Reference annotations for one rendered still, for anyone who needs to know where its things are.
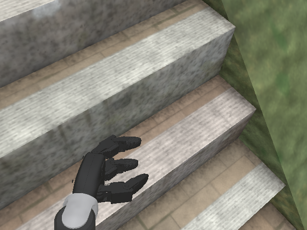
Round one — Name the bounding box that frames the left robot forearm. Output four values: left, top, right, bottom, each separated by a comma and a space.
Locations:
54, 193, 99, 230

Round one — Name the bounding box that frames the left robot hand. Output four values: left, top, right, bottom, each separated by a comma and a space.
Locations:
72, 134, 149, 204

